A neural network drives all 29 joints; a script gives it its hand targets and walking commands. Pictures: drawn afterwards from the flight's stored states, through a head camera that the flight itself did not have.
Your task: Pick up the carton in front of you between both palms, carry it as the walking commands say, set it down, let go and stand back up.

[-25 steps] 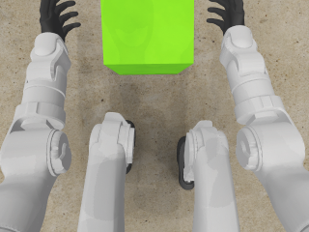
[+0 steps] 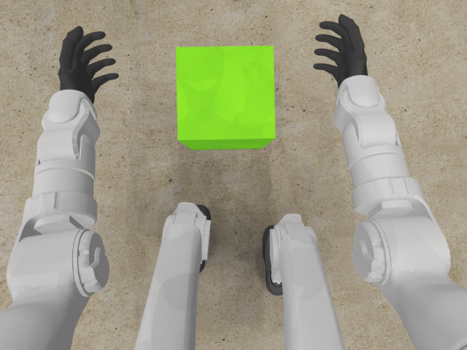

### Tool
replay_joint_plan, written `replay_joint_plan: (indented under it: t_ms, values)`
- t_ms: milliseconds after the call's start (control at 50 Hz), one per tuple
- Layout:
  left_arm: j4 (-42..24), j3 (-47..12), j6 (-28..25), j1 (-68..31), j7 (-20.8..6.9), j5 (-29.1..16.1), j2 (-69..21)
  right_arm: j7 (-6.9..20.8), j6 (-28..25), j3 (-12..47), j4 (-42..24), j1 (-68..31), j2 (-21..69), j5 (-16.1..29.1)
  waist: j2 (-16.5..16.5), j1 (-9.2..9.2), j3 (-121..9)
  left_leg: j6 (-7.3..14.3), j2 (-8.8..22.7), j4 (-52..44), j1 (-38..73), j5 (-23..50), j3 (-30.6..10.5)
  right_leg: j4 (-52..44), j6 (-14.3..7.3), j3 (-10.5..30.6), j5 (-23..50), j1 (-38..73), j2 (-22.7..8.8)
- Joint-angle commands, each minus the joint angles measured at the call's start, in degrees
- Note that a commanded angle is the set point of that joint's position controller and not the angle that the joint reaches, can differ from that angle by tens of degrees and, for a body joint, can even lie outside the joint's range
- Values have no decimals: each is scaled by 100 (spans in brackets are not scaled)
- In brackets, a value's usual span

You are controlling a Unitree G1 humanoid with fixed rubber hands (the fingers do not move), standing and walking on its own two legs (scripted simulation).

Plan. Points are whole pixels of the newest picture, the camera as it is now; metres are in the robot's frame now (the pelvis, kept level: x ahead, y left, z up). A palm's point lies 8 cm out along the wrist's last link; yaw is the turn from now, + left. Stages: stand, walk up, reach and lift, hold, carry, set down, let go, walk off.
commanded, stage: set down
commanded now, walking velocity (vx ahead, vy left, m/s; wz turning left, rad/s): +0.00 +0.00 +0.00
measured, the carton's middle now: (226, 106) +0.53 +0.06 -0.42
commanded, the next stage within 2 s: let go in 0.24 s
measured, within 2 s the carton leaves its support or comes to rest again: neither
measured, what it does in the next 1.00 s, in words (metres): rises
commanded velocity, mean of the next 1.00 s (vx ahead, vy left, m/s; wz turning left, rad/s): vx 0.00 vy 0.00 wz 0.00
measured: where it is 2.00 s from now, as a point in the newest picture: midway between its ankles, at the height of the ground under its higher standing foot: (235, 261)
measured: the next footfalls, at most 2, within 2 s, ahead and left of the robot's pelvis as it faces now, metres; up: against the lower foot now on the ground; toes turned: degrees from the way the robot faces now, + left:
none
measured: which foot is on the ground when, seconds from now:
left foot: down 0.00-1.00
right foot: down 0.00-1.00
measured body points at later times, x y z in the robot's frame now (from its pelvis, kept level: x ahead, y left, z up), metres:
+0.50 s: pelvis +0.04 +0.01 +0.14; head +0.31 +0.03 +0.50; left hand +0.44 +0.27 +0.01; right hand +0.47 -0.15 +0.01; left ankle +0.11 +0.12 -0.51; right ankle +0.07 -0.12 -0.51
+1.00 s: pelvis +0.10 +0.00 +0.23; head +0.19 +0.00 +0.67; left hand +0.28 +0.24 +0.14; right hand +0.32 -0.22 +0.14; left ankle +0.11 +0.12 -0.51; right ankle +0.07 -0.12 -0.51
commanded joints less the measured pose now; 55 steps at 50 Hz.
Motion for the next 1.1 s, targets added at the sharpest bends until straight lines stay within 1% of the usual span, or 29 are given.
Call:
replay_joint_plan:
  t_ms: [0, 60, 100, 180, 240, 280, 320, 380, 440, 500, 540, 620, 680, 720, 760, 840, 880, 940, 1020, 1080]
  values:
    - [-357, 25, -132, -1073, -141, 108, 483, 80, -164, -315, -274, -1000, -427, -200, 175, 25, -5263, -193, -224, -1222, 4630, 1629, 668, -1726, 86, -649, 981, 2285, 209]
    - [-244, 112, -202, -974, -154, 256, 413, 153, -272, -391, -160, -921, -402, -245, 256, 69, -5101, -192, -219, -1555, 4974, 1715, 617, -2066, 84, -612, 1035, 2374, 192]
    - [-267, 200, -252, -906, -142, 356, 415, 199, -334, -392, -147, -866, -376, -253, 236, 127, -5153, -176, -215, -1765, 5239, 1914, 575, -2266, 84, -584, 1216, 2591, 186]
    - [-363, 326, -315, -669, -122, 493, 409, 262, -410, -332, -252, -728, -338, -267, 71, 187, -5378, -126, -197, -2173, 5728, 2386, 484, -2658, 96, -528, 1702, 3217, 175]
    - [-368, 341, -359, -372, -160, 579, 335, 281, -452, -325, -293, -454, -287, -357, -35, 140, -5364, -97, -180, -2454, 5988, 2613, 421, -2948, 113, -487, 1984, 3575, 150]
    - [-455, 293, -374, -72, -219, 660, 306, 258, -453, -359, -360, -58, -232, -487, -32, 65, -5458, -83, -180, -2645, 6321, 2804, 398, -3168, 122, -462, 2215, 3913, 142]
    - [-611, 187, -378, 346, -298, 749, 280, 216, -438, -381, -493, 504, -156, -637, 36, -1, -5625, -66, -182, -2827, 6842, 3071, 375, -3391, 129, -440, 2445, 4247, 145]
    - [-911, -2, -378, 1161, -394, 914, 293, 177, -447, -317, -895, 1368, -58, -803, 170, 1, -5583, -23, -168, -3148, 7672, 3359, 334, -3799, 119, -403, 2548, 4629, 141]
    - [-1284, -234, -419, 1907, -450, 965, 250, 201, -523, -168, -1358, 2078, 10, -759, 262, 41, -5107, 16, -126, -3520, 8267, 3403, 257, -4222, 73, -377, 2449, 4943, 112]
    - [-1485, -426, -516, 2483, -468, 886, 141, 270, -661, -79, -1570, 2595, -3, -655, 308, 0, -4417, 39, -65, -3857, 8730, 3484, 112, -4570, 29, -377, 2387, 5078, 65]
    - [-1485, -552, -599, 2815, -457, 797, 53, 351, -776, -32, -1568, 2909, -22, -594, 341, -52, -3893, 44, -10, -4057, 8982, 3496, -8, -4771, 3, -377, 2266, 5053, 40]
    - [-1373, -772, -754, 3649, -430, 617, -78, 511, -979, 33, -1283, 3765, -17, -548, 361, -139, -3040, 24, 58, -4428, 9365, 3453, -152, -5108, -32, -359, 2093, 5267, -3]
    - [-1433, -920, -852, 4491, -388, 551, -104, 582, -1100, 72, -1226, 4661, -73, -520, 441, -149, -2891, -5, 86, -4660, 9940, 3856, -201, -5342, -42, -322, 2290, 5769, 3]
    - [-1604, -978, -925, 4993, -339, 526, -105, 612, -1174, 122, -1372, 5150, -114, -496, 482, -140, -2823, -26, 94, -4831, 10308, 4127, -213, -5545, -53, -286, 2471, 6236, -3]
    - [-1828, -1043, -994, 5394, -293, 485, -99, 630, -1234, 170, -1555, 5509, -167, -472, 457, -154, -2626, -42, 81, -5041, 10531, 4203, -187, -5784, -69, -251, 2662, 6801, -20]
    - [-2154, -1213, -1078, 6042, -259, 351, -93, 666, -1320, 312, -1865, 6036, -261, -424, 232, -224, -1904, -59, -11, -5566, 10642, 3834, -66, -6257, -78, -198, 2958, 7943, -97]
    - [-2207, -1267, -1066, 6293, -274, 315, -64, 694, -1313, 396, -1944, 6260, -287, -394, 117, -252, -1450, -66, -67, -5848, 10677, 3490, 1, -6491, -64, -177, 2992, 8394, -149]
    - [-2274, -1329, -970, 6484, -306, 347, -4, 762, -1218, 478, -1988, 6563, -311, -362, -51, -298, -702, -50, -140, -6251, 10704, 2812, 131, -6888, -39, -135, 2858, 8897, -210]
    - [-2346, -1449, -734, 6564, -354, 405, 22, 847, -1005, 581, -2035, 6834, -267, -298, -262, -397, 160, -23, -217, -6477, 10944, 2110, 268, -7282, -70, -71, 2366, 8932, -317]
    - [-2403, -1412, -515, 6583, -386, 482, 90, 903, -820, 618, -2156, 6861, -297, -256, -207, -389, 588, -40, -261, -6476, 11286, 1815, 339, -7516, -133, -29, 1907, 8814, -431]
